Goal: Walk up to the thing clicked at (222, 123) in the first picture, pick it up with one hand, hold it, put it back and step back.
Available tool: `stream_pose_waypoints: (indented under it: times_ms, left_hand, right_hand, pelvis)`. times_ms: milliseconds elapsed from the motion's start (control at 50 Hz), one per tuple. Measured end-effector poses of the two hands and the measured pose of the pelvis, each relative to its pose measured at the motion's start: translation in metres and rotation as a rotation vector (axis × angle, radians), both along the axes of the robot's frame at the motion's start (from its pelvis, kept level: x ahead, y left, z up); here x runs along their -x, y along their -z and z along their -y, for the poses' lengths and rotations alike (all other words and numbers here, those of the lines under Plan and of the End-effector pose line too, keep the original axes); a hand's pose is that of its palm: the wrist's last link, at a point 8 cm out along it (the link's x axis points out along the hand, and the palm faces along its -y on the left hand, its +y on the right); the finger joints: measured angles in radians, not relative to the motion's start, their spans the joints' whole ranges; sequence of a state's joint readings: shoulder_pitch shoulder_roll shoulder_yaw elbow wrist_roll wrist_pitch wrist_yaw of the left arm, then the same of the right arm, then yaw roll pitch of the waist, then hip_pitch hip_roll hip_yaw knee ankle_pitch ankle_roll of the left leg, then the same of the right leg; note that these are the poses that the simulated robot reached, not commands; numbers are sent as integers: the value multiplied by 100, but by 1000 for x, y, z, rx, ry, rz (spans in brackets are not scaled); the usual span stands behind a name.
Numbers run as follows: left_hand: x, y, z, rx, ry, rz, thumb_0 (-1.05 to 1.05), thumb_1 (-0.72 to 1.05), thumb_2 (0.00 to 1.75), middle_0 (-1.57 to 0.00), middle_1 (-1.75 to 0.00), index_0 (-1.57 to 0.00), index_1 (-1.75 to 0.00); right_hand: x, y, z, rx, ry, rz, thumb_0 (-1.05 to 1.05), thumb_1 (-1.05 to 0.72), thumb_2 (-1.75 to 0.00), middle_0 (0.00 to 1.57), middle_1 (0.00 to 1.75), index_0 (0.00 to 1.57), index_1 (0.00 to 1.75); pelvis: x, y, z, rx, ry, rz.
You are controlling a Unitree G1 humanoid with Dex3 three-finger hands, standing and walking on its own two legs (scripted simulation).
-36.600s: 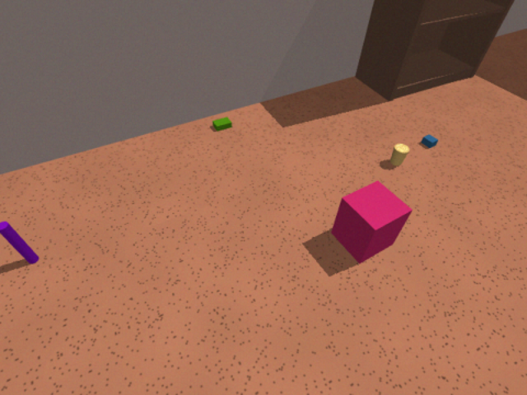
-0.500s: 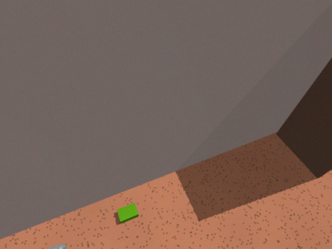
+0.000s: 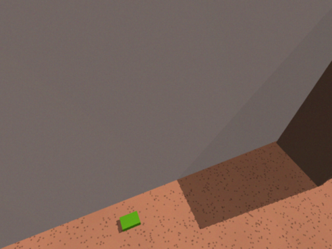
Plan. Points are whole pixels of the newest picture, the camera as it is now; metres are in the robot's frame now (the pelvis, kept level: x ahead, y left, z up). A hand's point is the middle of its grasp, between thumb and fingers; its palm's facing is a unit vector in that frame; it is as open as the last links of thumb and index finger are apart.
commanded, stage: stand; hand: left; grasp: from above
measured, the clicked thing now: (130, 221) +0.44 +0.20 -0.76
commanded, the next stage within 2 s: step back in 1.68 s
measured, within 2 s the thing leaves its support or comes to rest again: neither
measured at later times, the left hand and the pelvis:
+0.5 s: hand out of the picture +0.07 +0.23 -0.16, palm faces +0.01 -0.94 -0.33, open 7.4 cm; pelvis +0.01 -0.01 +0.00, yaw +0 degrees
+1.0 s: hand out of the picture +0.09 +0.22 -0.15, palm faces +0.00 -0.94 -0.33, open 7.4 cm; pelvis +0.01 -0.02 +0.00, yaw +0 degrees
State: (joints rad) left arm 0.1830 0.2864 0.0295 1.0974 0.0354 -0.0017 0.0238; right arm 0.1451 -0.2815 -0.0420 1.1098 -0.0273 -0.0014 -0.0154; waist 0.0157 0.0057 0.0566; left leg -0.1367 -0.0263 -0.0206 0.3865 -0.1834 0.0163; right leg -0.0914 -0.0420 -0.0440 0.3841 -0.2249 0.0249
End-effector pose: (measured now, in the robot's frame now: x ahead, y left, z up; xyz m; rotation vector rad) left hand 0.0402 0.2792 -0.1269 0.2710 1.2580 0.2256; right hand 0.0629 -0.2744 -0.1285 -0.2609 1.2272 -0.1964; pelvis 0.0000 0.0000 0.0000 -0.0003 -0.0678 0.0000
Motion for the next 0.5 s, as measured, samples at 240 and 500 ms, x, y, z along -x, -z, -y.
stream_pose_waypoints:
  times_ms: [240,500]
  left_hand:
    - [-5,-3,3,-7,0,-15,0,91,90,-20,-30,-20,-30]
    - [-23,-6,8,-6,12,5,0,91,90,-20,-30,-20,-30]
  right_hand:
    - [5,-1,13,11,6,-30,0,-90,-90,21,30,20,30]
    - [-7,-3,20,11,-2,-17,0,-90,-90,21,30,20,30]
  pelvis:
    - [-3,-2,7,0,0,-3]
    - [-8,-3,13,-2,3,-10]
